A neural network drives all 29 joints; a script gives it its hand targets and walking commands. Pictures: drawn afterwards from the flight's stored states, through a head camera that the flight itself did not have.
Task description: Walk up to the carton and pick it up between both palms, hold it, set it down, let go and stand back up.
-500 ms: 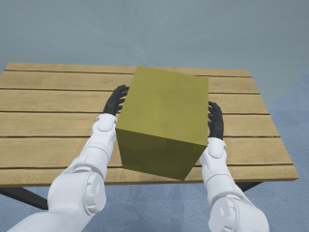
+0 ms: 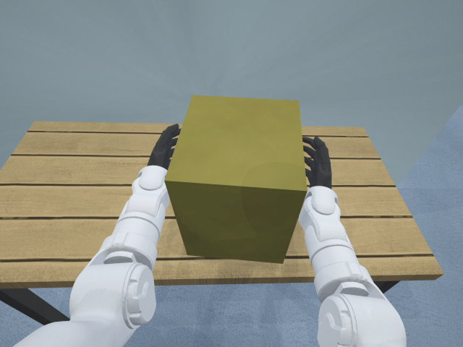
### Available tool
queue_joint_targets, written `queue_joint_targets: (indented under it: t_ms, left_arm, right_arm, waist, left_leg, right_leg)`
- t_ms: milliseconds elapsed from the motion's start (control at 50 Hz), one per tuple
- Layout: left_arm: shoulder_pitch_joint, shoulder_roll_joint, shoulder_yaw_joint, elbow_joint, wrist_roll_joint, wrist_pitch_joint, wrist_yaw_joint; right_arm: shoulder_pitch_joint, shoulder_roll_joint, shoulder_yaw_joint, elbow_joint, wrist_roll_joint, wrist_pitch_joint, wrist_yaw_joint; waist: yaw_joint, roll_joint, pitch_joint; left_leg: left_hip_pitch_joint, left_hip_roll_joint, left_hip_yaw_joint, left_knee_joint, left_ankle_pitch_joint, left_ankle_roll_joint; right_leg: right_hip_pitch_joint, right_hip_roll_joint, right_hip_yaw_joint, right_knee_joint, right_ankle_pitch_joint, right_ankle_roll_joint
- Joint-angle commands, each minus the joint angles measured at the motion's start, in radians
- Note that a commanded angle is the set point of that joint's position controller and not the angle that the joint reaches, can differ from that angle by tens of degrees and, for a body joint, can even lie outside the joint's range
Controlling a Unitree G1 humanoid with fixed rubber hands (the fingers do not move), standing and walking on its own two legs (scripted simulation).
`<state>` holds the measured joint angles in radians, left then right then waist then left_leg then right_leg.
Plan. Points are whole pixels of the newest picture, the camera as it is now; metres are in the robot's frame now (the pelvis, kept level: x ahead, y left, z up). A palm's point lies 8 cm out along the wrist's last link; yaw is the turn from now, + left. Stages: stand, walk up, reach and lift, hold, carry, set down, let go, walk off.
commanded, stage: reach and lift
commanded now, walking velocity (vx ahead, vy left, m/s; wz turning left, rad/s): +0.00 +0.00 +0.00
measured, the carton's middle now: (239, 182) +0.41 -0.03 +0.05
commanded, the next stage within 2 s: hold in 1.92 s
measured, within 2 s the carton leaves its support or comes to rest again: neither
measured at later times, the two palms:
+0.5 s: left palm (143, 159) +0.39 +0.13 +0.14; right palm (315, 168) +0.37 -0.16 +0.14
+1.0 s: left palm (137, 159) +0.36 +0.13 +0.17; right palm (322, 165) +0.35 -0.16 +0.16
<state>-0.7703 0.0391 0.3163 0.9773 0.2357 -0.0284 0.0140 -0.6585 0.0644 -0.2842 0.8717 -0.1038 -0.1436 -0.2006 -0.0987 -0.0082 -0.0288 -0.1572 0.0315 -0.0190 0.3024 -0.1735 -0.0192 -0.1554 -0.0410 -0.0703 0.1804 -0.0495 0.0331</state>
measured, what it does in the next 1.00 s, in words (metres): stands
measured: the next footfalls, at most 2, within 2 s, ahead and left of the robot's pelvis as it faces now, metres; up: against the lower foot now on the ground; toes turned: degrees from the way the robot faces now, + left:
none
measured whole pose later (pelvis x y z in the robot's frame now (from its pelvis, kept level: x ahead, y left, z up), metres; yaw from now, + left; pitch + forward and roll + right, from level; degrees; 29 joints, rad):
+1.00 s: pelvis -0.01 +0.00 +0.00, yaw +0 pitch -8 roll -1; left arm -0.62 -0.06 0.31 0.23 0.32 0.57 -0.02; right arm -0.66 -0.01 -0.06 0.57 0.11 0.20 -0.20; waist -0.09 -0.04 0.08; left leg 0.00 0.04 -0.02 0.34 -0.20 -0.02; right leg -0.01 -0.04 -0.07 0.24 -0.09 0.03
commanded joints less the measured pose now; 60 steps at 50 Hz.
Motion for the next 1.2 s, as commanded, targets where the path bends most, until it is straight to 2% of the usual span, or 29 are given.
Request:
queue_joint_targets:
  t_ms: [0,40,80,100,200,220,280,300,320,340,360,380,420,460,480,500,560,600,620,640,660,720,760,820,860,940,1020,1120,1180]
  left_arm:
    - [-0.613,-0.698,-0.314,-0.211,0.018,0.024,-0.152]
    - [-0.6,-0.701,-0.334,-0.285,0.004,0.054,-0.155]
    - [-0.568,-0.728,-0.386,-0.332,-0.003,0.093,-0.149]
    - [-0.555,-0.719,-0.371,-0.334,0.014,0.123,-0.151]
    - [-0.507,-0.691,-0.393,-0.443,0.004,0.216,-0.159]
    - [-0.491,-0.688,-0.39,-0.438,0.004,0.233,-0.161]
    - [-0.506,-0.7,-0.448,-0.555,-0.025,0.263,-0.161]
    - [-0.46,-0.698,-0.45,-0.523,-0.015,0.285,-0.158]
    - [-0.453,-0.675,-0.43,-0.546,-0.004,0.301,-0.162]
    - [-0.482,-0.695,-0.471,-0.599,-0.027,0.309,-0.161]
    - [-0.468,-0.674,-0.454,-0.603,-0.013,0.322,-0.166]
    - [-0.462,-0.693,-0.482,-0.63,-0.025,0.335,-0.163]
    - [-0.466,-0.677,-0.475,-0.65,-0.026,0.356,-0.171]
    - [-0.448,-0.671,-0.478,-0.68,-0.026,0.38,-0.175]
    - [-0.407,-0.675,-0.474,-0.652,-0.021,0.399,-0.177]
    - [-0.434,-0.686,-0.503,-0.714,-0.035,0.402,-0.173]
    - [-0.445,-0.697,-0.543,-0.755,-0.052,0.427,-0.161]
    - [-0.39,-0.673,-0.527,-0.742,-0.033,0.457,-0.161]
    - [-0.398,-0.666,-0.505,-0.714,-0.03,0.467,-0.172]
    - [-0.436,-0.676,-0.517,-0.762,-0.046,0.461,-0.173]
    - [-0.447,-0.689,-0.545,-0.822,-0.053,0.467,-0.162]
    - [-0.4,-0.685,-0.539,-0.789,-0.042,0.503,-0.162]
    - [-0.417,-0.664,-0.514,-0.799,-0.034,0.509,-0.162]
    - [-0.433,-0.675,-0.516,-0.799,-0.032,0.529,-0.163]
    - [-0.418,-0.672,-0.52,-0.838,-0.033,0.54,-0.159]
    - [-0.446,-0.646,-0.481,-0.805,-0.014,0.564,-0.168]
    - [-0.46,-0.664,-0.501,-0.823,-0.036,0.572,-0.163]
    - [-0.448,-0.633,-0.453,-0.765,0.007,0.596,-0.174]
    - [-0.472,-0.645,-0.467,-0.802,-0.015,0.594,-0.175]
  right_arm:
    - [-0.611,0.639,0.396,-0.165,-0.012,0.008,0.147]
    - [-0.634,0.627,0.425,-0.232,0.004,0.016,0.15]
    - [-0.619,0.603,0.436,-0.26,0.04,0.032,0.153]
    - [-0.629,0.587,0.442,-0.243,0.051,0.052,0.153]
    - [-0.639,0.558,0.47,-0.313,0.092,0.088,0.148]
    - [-0.638,0.543,0.454,-0.3,0.104,0.099,0.146]
    - [-0.657,0.557,0.515,-0.412,0.131,0.102,0.139]
    - [-0.655,0.535,0.504,-0.4,0.137,0.117,0.136]
    - [-0.612,0.519,0.502,-0.356,0.136,0.136,0.134]
    - [-0.612,0.51,0.499,-0.371,0.152,0.136,0.135]
    - [-0.585,0.511,0.498,-0.348,0.157,0.144,0.133]
    - [-0.624,0.515,0.516,-0.419,0.167,0.139,0.133]
    - [-0.604,0.506,0.5,-0.404,0.159,0.158,0.122]
    - [-0.626,0.502,0.539,-0.455,0.18,0.16,0.123]
    - [-0.611,0.478,0.522,-0.427,0.192,0.175,0.121]
    - [-0.635,0.5,0.558,-0.49,0.205,0.166,0.119]
    - [-0.643,0.494,0.573,-0.517,0.225,0.187,0.117]
    - [-0.61,0.488,0.599,-0.515,0.231,0.215,0.112]
    - [-0.606,0.474,0.562,-0.498,0.217,0.225,0.11]
    - [-0.649,0.493,0.58,-0.555,0.225,0.213,0.111]
    - [-0.627,0.497,0.602,-0.549,0.244,0.221,0.112]
    - [-0.652,0.479,0.599,-0.581,0.252,0.238,0.108]
    - [-0.664,0.494,0.61,-0.579,0.255,0.244,0.106]
    - [-0.692,0.496,0.608,-0.601,0.26,0.256,0.108]
    - [-0.691,0.502,0.637,-0.625,0.282,0.264,0.104]
    - [-0.684,0.49,0.6,-0.575,0.264,0.285,0.108]
    - [-0.744,0.515,0.605,-0.621,0.279,0.282,0.107]
    - [-0.701,0.49,0.555,-0.519,0.257,0.313,0.106]
    - [-0.746,0.501,0.575,-0.563,0.282,0.301,0.105]
  waist:
    - [-0.004,0.008,-0.43]
    - [0.0,0.012,-0.464]
    - [-0.012,0.051,-0.49]
    - [-0.008,0.051,-0.429]
    - [0.013,0.016,-0.394]
    - [0.002,0.015,-0.355]
    - [0.005,0.016,-0.461]
    - [-0.002,0.033,-0.416]
    - [0.001,0.028,-0.366]
    - [-0.021,0.061,-0.391]
    - [-0.001,0.059,-0.356]
    - [-0.001,0.048,-0.396]
    - [-0.022,0.037,-0.35]
    - [0.002,0.031,-0.373]
    - [-0.007,0.046,-0.298]
    - [-0.001,0.045,-0.382]
    - [-0.013,0.069,-0.375]
    - [0.0,0.04,-0.323]
    - [-0.014,0.019,-0.274]
    - [-0.003,0.018,-0.329]
    - [-0.007,0.028,-0.358]
    - [-0.012,0.035,-0.336]
    - [0.007,0.005,-0.32]
    - [0.006,0.01,-0.314]
    - [0.017,0.013,-0.354]
    - [0.004,-0.004,-0.296]
    - [0.005,0.013,-0.348]
    - [-0.005,0.004,-0.242]
    - [0.0,0.02,-0.3]
  left_leg:
    - [-0.015,-0.073,0.075,-0.063,0.169,-0.009]
    - [-0.013,-0.08,0.075,-0.062,0.182,-0.01]
    - [0.047,-0.076,0.061,-0.044,0.24,-0.032]
    - [0.059,-0.079,0.062,-0.047,0.223,-0.03]
    - [0.069,-0.085,0.067,-0.043,0.217,-0.022]
    - [0.081,-0.082,0.06,-0.045,0.216,-0.029]
    - [0.114,-0.089,0.063,-0.017,0.299,-0.032]
    - [0.123,-0.088,0.053,-0.012,0.305,-0.038]
    - [0.129,-0.085,0.052,-0.014,0.295,-0.04]
    - [0.148,-0.083,0.05,-0.012,0.311,-0.053]
    - [0.138,-0.085,0.057,-0.009,0.304,-0.054]
    - [0.151,-0.085,0.054,-0.002,0.32,-0.049]
    - [0.15,-0.086,0.056,-0.004,0.31,-0.047]
    - [0.136,-0.091,0.059,-0.005,0.301,-0.038]
    - [0.128,-0.089,0.055,-0.006,0.292,-0.045]
    - [0.154,-0.087,0.052,0.007,0.331,-0.045]
    - [0.182,-0.084,0.045,0.014,0.337,-0.05]
    - [0.175,-0.086,0.046,0.009,0.321,-0.037]
    - [0.135,-0.087,0.048,-0.01,0.238,-0.027]
    - [0.129,-0.089,0.051,-0.008,0.22,-0.019]
    - [0.169,-0.082,0.047,0.0,0.282,-0.032]
    - [0.166,-0.085,0.046,0.004,0.262,-0.026]
    - [0.138,-0.09,0.05,-0.002,0.233,-0.006]
    - [0.118,-0.091,0.055,-0.014,0.175,-0.001]
    - [0.138,-0.093,0.053,-0.004,0.225,-0.004]
    - [0.108,-0.093,0.06,-0.024,0.126,0.014]
    - [0.109,-0.092,0.056,-0.013,0.165,0.011]
    - [0.082,-0.092,0.059,-0.037,0.081,0.019]
    - [0.101,-0.093,0.063,-0.027,0.138,0.013]
  right_leg:
    - [0.386,0.077,-0.012,0.063,0.235,-0.007]
    - [0.4,0.077,-0.015,0.069,0.254,-0.006]
    - [0.379,0.087,-0.022,0.073,0.274,-0.014]
    - [0.366,0.091,-0.027,0.062,0.231,-0.014]
    - [0.381,0.093,-0.025,0.068,0.227,-0.009]
    - [0.372,0.098,-0.032,0.062,0.207,-0.01]
    - [0.399,0.102,-0.028,0.084,0.298,-0.001]
    - [0.379,0.102,-0.027,0.078,0.287,-0.003]
    - [0.369,0.106,-0.034,0.074,0.25,-0.005]
    - [0.357,0.108,-0.037,0.075,0.253,-0.006]
    - [0.363,0.106,-0.036,0.08,0.236,-0.007]
    - [0.365,0.108,-0.03,0.082,0.257,-0.002]
    - [0.369,0.107,-0.034,0.079,0.243,0.001]
    - [0.397,0.103,-0.031,0.09,0.256,0.0]
    - [0.37,0.106,-0.034,0.085,0.228,-0.002]
    - [0.379,0.111,-0.038,0.094,0.258,0.003]
    - [0.352,0.115,-0.034,0.093,0.235,0.003]
    - [0.37,0.115,-0.032,0.083,0.225,0.006]
    - [0.358,0.109,-0.031,0.075,0.167,0.002]
    - [0.368,0.107,-0.027,0.085,0.172,0.003]
    - [0.362,0.118,-0.037,0.089,0.182,0.001]
    - [0.341,0.115,-0.034,0.078,0.159,0.001]
    - [0.364,0.108,-0.025,0.082,0.154,0.008]
    - [0.363,0.105,-0.025,0.08,0.105,0.003]
    - [0.381,0.107,-0.025,0.09,0.154,0.008]
    - [0.346,0.107,-0.027,0.073,0.052,0.006]
    - [0.365,0.106,-0.028,0.088,0.093,0.009]
    - [0.346,0.098,-0.026,0.07,0.004,0.011]
    - [0.356,0.104,-0.03,0.08,0.053,0.012]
